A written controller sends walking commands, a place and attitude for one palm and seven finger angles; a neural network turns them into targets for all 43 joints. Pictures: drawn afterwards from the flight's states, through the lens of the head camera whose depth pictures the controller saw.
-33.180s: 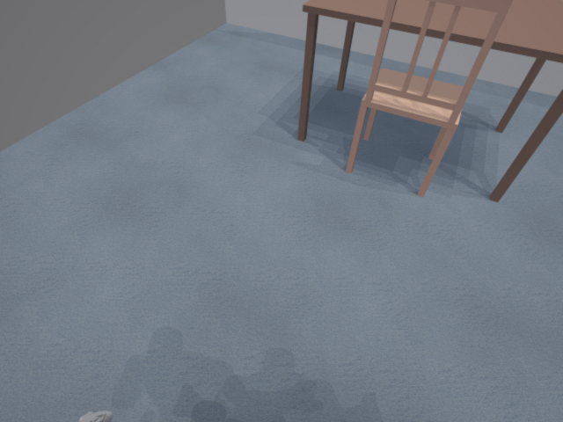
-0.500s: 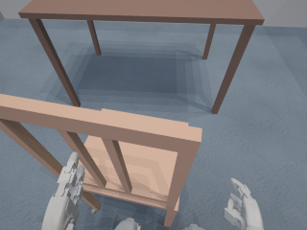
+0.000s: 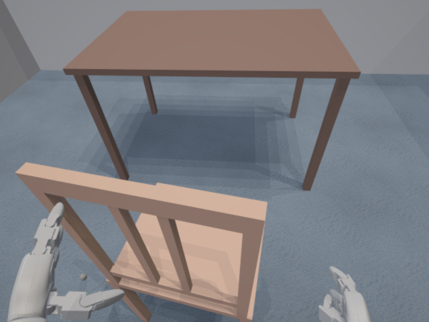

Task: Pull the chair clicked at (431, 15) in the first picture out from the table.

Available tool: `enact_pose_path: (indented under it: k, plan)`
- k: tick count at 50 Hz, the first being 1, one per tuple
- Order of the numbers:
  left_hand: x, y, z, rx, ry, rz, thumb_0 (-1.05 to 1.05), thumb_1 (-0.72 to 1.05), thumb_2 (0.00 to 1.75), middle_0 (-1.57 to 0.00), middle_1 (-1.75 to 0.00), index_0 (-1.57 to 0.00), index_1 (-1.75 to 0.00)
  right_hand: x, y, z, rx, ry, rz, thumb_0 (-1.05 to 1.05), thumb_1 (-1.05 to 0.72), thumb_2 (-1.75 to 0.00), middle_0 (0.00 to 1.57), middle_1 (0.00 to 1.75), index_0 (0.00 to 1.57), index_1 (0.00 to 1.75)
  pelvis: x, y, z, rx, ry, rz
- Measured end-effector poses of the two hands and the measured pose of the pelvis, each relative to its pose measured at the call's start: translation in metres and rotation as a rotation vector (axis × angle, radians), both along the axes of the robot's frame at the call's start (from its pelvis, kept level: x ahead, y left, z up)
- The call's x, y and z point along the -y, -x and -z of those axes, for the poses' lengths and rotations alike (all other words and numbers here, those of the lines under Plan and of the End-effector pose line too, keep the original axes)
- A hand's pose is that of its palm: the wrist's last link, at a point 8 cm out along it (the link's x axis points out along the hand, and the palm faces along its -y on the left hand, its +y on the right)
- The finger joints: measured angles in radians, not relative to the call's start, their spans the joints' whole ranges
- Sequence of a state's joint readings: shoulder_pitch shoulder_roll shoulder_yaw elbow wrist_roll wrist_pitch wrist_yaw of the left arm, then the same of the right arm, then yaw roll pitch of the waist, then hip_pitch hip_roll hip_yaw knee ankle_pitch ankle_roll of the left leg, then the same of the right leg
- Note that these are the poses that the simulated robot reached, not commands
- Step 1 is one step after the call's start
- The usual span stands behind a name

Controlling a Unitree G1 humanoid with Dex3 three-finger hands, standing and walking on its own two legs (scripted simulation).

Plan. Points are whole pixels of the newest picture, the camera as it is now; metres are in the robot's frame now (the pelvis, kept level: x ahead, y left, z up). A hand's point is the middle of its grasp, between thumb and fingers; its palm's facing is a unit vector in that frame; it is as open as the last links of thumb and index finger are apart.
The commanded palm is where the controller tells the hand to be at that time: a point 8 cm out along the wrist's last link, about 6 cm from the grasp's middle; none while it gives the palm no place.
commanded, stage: draw the hand back to the body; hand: left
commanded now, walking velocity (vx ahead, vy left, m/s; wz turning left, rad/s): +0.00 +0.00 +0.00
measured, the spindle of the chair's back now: (139, 248) +0.27 +0.20 -0.04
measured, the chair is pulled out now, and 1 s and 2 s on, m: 0.62 0.62 0.62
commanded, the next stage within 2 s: step back with the hand held close in 0.78 s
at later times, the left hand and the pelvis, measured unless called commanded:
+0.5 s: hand (31, 209) +0.21 +0.27 +0.19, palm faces +0.49 -0.75 -0.44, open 8.3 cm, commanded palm +0.16 +0.31 +0.20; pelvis +0.02 +0.00 +0.02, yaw -1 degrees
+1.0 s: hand (44, 204) +0.22 +0.26 +0.19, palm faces +0.45 -0.78 -0.44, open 7.4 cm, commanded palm +0.16 +0.30 +0.20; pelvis +0.01 +0.00 +0.03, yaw -2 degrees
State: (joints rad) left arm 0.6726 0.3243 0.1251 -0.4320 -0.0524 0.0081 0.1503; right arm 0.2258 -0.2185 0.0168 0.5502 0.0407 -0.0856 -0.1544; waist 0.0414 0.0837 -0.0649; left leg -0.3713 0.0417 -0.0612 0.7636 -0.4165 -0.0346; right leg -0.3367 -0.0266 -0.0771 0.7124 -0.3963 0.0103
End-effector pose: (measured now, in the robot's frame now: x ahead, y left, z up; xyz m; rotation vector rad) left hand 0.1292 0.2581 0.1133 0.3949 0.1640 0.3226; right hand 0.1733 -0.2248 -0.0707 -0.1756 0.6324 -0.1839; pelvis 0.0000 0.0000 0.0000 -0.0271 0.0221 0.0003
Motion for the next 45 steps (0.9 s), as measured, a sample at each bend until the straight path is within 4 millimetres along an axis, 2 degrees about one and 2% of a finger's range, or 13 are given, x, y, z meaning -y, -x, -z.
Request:
enact_pose_path:
  k: [10,17,25,31,45]
  plan:
    - [-0.022,-0.018,-0.046,0.139,-0.079,-0.056,0.00,0.23,0.57,-0.12,-0.17,-0.11,-0.16,-0.011,-0.016,-0.013,0.020,-0.020,-0.046,0.01,-0.90,-0.90,0.20,0.30,0.20,0.30,-0.004,-0.007,-0.015,0.050,-0.012,0.008]
    - [-0.034,-0.031,-0.070,0.201,-0.128,-0.074,0.00,0.48,0.69,-0.16,-0.22,-0.15,-0.21,-0.016,-0.021,-0.012,-0.007,-0.034,-0.064,0.01,-0.90,-0.90,0.20,0.30,0.20,0.30,-0.005,-0.014,-0.021,0.068,-0.016,0.014]
    - [-0.048,-0.039,-0.094,0.274,-0.181,-0.124,0.01,0.75,0.82,-0.21,-0.29,-0.19,-0.27,-0.012,-0.021,-0.008,-0.049,-0.031,-0.080,0.01,-0.90,-0.90,0.20,0.30,0.20,0.30,-0.004,-0.019,-0.024,0.078,-0.019,0.014]
    - [-0.041,-0.047,-0.085,0.251,-0.143,-0.113,0.01,0.85,0.87,-0.20,-0.30,-0.20,-0.29,-0.004,-0.020,-0.006,-0.068,-0.036,-0.055,0.01,-0.90,-0.90,0.20,0.30,0.20,0.30,-0.003,-0.020,-0.026,0.074,-0.021,0.021]
    - [-0.037,-0.045,-0.086,0.249,-0.144,-0.095,0.02,0.89,0.89,-0.19,-0.29,-0.21,-0.30,0.005,-0.016,-0.010,-0.064,-0.024,-0.033,0.01,-0.90,-0.90,0.20,0.30,0.20,0.30,0.001,-0.018,-0.027,0.082,-0.019,0.025]
